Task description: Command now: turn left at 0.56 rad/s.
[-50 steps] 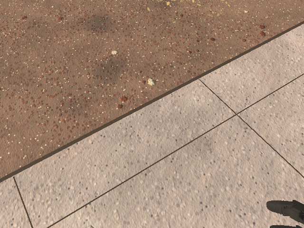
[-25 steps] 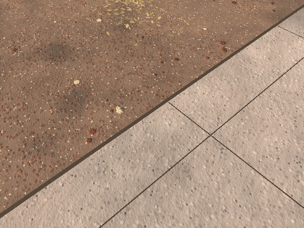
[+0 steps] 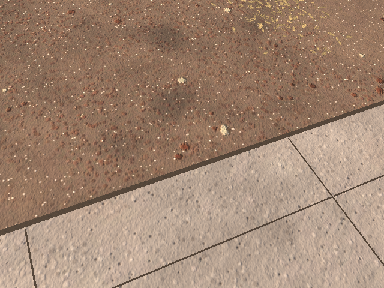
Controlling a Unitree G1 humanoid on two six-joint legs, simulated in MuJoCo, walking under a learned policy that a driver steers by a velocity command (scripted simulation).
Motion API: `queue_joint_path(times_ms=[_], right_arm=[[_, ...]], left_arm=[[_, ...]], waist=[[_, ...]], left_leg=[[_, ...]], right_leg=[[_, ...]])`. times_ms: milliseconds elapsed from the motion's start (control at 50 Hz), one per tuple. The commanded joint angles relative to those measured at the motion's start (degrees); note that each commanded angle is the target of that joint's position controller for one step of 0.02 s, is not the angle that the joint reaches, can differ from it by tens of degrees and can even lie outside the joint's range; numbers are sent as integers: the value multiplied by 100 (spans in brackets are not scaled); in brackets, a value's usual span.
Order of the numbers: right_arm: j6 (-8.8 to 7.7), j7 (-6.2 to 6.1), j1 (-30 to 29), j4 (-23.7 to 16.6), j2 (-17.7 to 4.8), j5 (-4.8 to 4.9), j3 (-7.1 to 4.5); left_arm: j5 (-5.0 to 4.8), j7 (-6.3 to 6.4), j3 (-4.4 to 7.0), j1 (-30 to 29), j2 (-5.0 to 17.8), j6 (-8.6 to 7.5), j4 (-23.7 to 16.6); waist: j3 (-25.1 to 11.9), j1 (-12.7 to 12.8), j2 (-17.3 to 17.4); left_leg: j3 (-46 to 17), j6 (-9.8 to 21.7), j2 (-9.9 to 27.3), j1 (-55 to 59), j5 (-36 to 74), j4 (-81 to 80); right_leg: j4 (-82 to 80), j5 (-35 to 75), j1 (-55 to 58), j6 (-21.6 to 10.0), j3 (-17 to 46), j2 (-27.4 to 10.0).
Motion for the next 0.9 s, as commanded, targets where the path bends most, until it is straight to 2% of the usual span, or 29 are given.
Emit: queue_joint_path(times_ms=[20,120,160,180,200,220,240,260,280,300,320,360,400,440,480,500,520,540,560,580,620,680,880,900], right_arm=[[-17,-35,-144,-437,-1014,-12,-307],[47,29,-256,-515,-1013,36,-333],[88,4,-408,-549,-908,93,-290],[87,-15,-238,-531,-736,79,-237],[64,3,113,-494,-422,-30,-141],[0,-8,-92,-650,-718,22,-243],[-39,-17,52,-510,-1107,-62,-368],[-25,-7,103,-372,-1154,-19,-416],[31,-26,200,-226,-973,-15,-391],[74,-32,208,-198,-821,-23,-346],[88,-14,183,-188,-625,-6,-283],[72,7,4,-256,-382,12,-179],[47,41,-195,-315,-177,-18,-70],[24,65,-223,-296,-272,23,-86],[3,84,124,-99,-287,2,-102],[-5,76,155,-93,-405,-59,-105],[-4,29,251,-147,-713,-109,-143],[-1,31,82,-18,-865,-163,-174],[-31,85,-101,-127,-440,-162,-84],[-67,103,-101,-85,-269,-208,-22],[-148,97,-67,-24,-357,-185,-27],[-218,71,75,73,-267,-161,25],[-270,70,157,318,-183,-131,67],[-261,61,257,395,-182,-124,63]], left_arm=[[-21,-56,102,-155,433,-139,-392],[-73,-180,143,-13,508,-289,-365],[-56,-237,159,358,493,-340,-221],[9,-235,198,416,653,-344,-211],[115,-207,224,295,958,-308,-339],[299,-229,253,264,1145,-287,-300],[224,-227,195,128,883,-306,-391],[141,-206,134,-42,701,-301,-407],[66,-195,96,-156,614,-289,-421],[-7,-188,56,-184,541,-279,-396],[-10,-180,15,-146,492,-255,-360],[41,-174,-13,-62,436,-212,-297],[43,-175,7,10,533,-154,-253],[16,-186,43,233,707,-93,-183],[-69,-203,-10,227,644,-81,-130],[-71,-219,-48,476,562,-136,-37],[53,-259,-105,581,450,-223,-32],[123,-283,-168,718,189,-298,-53],[188,-270,-167,377,343,-307,-29],[157,-269,-142,200,397,-298,-11],[110,-217,-137,199,378,-233,49],[74,-178,-133,332,347,-201,178],[40,-95,-102,518,396,-166,683],[37,-84,-111,598,358,-154,763]], waist=[[-665,-45,894],[-709,-31,1005],[-799,205,941],[-878,156,691],[-973,-107,-520],[-565,-104,-1600],[-556,-51,-1045],[-484,-103,-748],[-441,-141,-587],[-374,-91,-615],[-365,-74,-640],[-466,13,-821],[-580,160,-1030],[-613,286,-1116],[-560,69,-966],[-572,95,-788],[-773,192,-215],[-806,512,905],[-685,258,738],[-533,198,599],[-269,160,568],[-141,178,531],[-189,163,168],[-322,153,219]], left_leg=[[-1766,882,1354,716,533,-693],[-2340,827,1285,783,949,-464],[-2190,576,1080,668,1057,-150],[-1971,303,845,329,436,140],[-1165,-52,217,-252,-1291,1235],[-344,-358,-381,-1148,-2698,2287],[-441,-585,-81,-1205,-2601,3353],[-428,-686,-52,-1224,-2234,3766],[-395,-804,-28,-1235,-1962,3935],[-399,-898,-19,-1323,-1731,4036],[-295,-956,-3,-1203,-1622,3876],[23,-1022,169,-923,-1507,2997],[371,-1024,392,-376,-1634,1916],[576,-980,376,-10,-1452,1074],[704,-789,320,718,-194,-475],[444,-623,458,1210,413,-848],[-153,-413,1032,1783,1557,-634],[-334,-38,1239,1293,1251,-273],[-361,102,1159,877,547,-388],[-319,19,1063,718,124,-457],[-257,-116,944,515,-16,-489],[-216,-165,893,405,62,-464],[-118,-131,780,541,418,-408],[-99,-101,742,610,-118,-484]], right_leg=[[-601,28,37,-14,43,70],[-1648,-34,672,-198,37,201],[-2831,873,1420,-357,-128,128],[-3129,1419,1989,-529,170,-328],[-3354,2248,2464,-992,1293,-1463],[-3477,2930,2066,-1973,2379,-2176],[-3465,2702,1918,-2246,2299,-2280],[-3380,2473,1848,-2033,1785,-1939],[-3305,2206,1875,-1796,1365,-1597],[-3251,2329,1934,-1754,1194,-1489],[-3231,2521,1894,-1733,939,-1337],[-3161,2654,2063,-1708,623,-1149],[-3073,2690,2112,-1705,512,-1101],[-2980,2699,2166,-1768,667,-1197],[-2811,2666,1950,-1593,616,-1120],[-2803,2459,1691,-1319,590,-1053],[-2505,1954,1323,-943,323,-835],[-2579,922,1436,-577,-249,-346],[-2514,799,1736,-351,-299,-319],[-2504,905,1758,-296,-318,-297],[-2451,1108,1730,-318,-315,-295],[-2493,1198,1761,-333,-285,-325],[-2545,1448,1899,-218,-268,-372],[-2476,1068,1931,-218,-387,-279]])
